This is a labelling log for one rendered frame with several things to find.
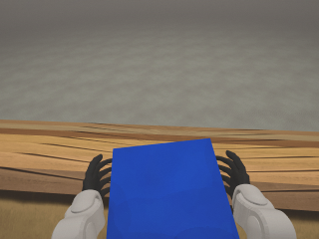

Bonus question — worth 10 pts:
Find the robot right forearm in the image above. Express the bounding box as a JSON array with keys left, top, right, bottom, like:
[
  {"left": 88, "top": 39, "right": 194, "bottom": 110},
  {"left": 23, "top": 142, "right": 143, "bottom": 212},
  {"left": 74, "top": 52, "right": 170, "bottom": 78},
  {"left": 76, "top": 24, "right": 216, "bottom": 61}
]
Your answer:
[{"left": 231, "top": 183, "right": 297, "bottom": 239}]

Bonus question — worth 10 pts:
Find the right robot hand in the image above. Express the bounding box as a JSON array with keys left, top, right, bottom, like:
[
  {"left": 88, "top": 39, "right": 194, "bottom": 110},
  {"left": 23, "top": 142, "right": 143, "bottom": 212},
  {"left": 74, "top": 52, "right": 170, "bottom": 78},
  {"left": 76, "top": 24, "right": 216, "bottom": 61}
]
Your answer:
[{"left": 215, "top": 150, "right": 250, "bottom": 200}]

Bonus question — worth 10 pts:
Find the robot left forearm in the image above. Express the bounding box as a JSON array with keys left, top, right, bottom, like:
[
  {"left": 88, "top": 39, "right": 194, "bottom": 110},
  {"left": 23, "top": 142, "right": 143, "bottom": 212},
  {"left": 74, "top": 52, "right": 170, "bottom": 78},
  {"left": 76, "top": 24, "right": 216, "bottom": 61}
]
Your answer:
[{"left": 51, "top": 189, "right": 106, "bottom": 239}]

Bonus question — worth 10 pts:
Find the left robot hand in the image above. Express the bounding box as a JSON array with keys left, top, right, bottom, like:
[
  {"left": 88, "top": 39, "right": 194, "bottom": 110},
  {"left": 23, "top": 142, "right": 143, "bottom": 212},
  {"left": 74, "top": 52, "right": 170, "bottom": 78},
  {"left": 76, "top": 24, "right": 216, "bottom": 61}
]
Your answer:
[{"left": 82, "top": 154, "right": 113, "bottom": 199}]

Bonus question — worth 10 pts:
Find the carton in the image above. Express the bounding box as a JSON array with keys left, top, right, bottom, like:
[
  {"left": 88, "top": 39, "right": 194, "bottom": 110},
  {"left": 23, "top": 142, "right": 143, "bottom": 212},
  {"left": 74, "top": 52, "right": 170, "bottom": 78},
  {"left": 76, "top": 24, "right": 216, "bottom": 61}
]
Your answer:
[{"left": 106, "top": 138, "right": 240, "bottom": 239}]

